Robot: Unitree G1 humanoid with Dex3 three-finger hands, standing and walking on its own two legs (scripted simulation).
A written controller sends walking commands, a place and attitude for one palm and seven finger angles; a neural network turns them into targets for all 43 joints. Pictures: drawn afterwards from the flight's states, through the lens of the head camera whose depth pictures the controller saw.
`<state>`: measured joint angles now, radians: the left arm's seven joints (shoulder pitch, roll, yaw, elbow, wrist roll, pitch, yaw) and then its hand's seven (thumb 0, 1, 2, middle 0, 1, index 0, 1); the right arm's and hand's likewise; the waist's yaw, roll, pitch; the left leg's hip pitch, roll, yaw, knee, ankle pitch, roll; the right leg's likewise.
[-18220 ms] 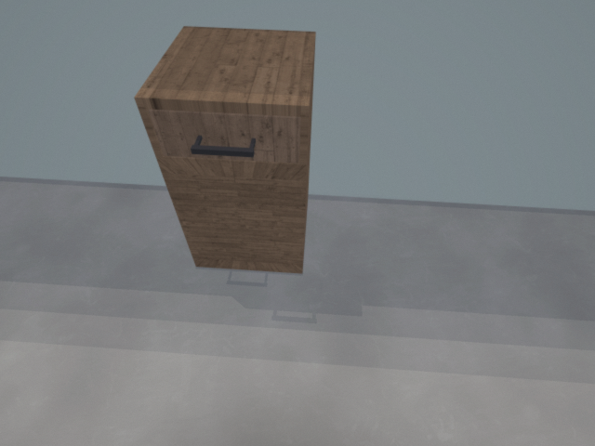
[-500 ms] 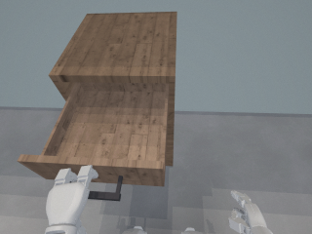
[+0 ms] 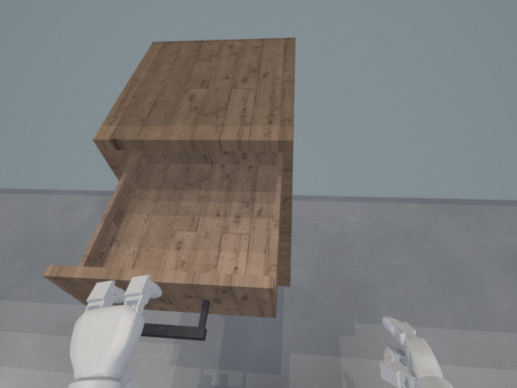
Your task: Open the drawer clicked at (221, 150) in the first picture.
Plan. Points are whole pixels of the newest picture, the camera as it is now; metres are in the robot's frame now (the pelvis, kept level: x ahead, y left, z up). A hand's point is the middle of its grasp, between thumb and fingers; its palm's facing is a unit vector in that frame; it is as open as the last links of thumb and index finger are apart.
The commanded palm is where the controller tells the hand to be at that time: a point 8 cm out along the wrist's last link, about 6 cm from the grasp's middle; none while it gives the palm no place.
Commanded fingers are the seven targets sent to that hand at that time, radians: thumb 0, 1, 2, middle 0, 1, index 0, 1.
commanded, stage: lift the hand off the handle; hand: left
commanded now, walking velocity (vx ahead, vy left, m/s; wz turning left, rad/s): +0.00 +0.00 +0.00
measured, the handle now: (161, 317) +0.24 +0.20 -0.07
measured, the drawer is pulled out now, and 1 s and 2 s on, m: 0.30 0.30 0.30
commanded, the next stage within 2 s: draw the hand back to the body in 1.04 s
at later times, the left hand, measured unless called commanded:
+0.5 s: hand (121, 332) +0.19 +0.21 +0.03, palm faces +0.02 -0.15 -0.99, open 13.8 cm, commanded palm +0.17 +0.21 +0.09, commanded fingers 0.00 -0.50 0.30 -0.30 -1.20 -0.30 -1.20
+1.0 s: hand (113, 323) +0.19 +0.21 +0.07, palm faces +0.04 -0.17 -0.98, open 13.8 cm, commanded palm +0.17 +0.21 +0.12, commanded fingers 0.00 -0.50 0.30 -0.30 -1.20 -0.30 -1.20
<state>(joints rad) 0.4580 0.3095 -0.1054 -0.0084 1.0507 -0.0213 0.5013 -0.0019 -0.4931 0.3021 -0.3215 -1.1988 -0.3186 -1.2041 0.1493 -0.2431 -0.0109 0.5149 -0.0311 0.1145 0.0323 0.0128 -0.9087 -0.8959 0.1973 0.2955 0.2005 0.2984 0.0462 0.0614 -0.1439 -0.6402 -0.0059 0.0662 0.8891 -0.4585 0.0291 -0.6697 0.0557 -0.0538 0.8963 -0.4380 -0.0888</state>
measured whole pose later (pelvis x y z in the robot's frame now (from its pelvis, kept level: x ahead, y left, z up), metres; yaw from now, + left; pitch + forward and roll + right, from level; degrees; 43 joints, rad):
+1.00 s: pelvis +0.01 +0.01 +0.02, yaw -1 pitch +7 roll +0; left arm 0.53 0.35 -0.12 -0.28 0.99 0.01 0.34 0.00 -0.49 0.30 -0.32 -1.20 -0.32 -1.20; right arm 0.14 -0.25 0.00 0.50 -0.02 0.11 0.05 0.01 -0.91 -0.90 0.20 0.30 0.20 0.30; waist 0.09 0.08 -0.10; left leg -0.43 -0.01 0.08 0.71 -0.40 0.04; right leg -0.47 0.06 -0.03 0.72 -0.37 -0.07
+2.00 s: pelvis +0.02 +0.02 +0.05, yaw +2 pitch -3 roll -1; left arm 0.57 0.28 0.10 -0.47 0.00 -0.08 0.14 -0.01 -0.31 0.38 -0.30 -1.08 -0.30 -1.08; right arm 0.21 -0.20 0.06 0.58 0.02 -0.12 -0.08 0.01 -0.91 -0.90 0.20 0.30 0.20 0.30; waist 0.05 0.06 0.02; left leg -0.13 -0.04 0.02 0.48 -0.31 0.05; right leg -0.12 0.04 -0.07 0.45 -0.28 -0.05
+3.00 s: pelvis +0.01 +0.00 +0.05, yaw +3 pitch +0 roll -1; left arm 0.56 0.36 0.36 -0.53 -0.05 -0.17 0.12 0.01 0.88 0.90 -0.21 -0.30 -0.21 -0.31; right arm 0.14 -0.23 0.02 0.58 0.02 -0.07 -0.06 0.01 -0.91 -0.90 0.20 0.30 0.20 0.30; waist 0.02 0.07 0.05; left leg -0.20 -0.01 0.00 0.45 -0.26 0.03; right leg -0.17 0.07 -0.09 0.37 -0.21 -0.07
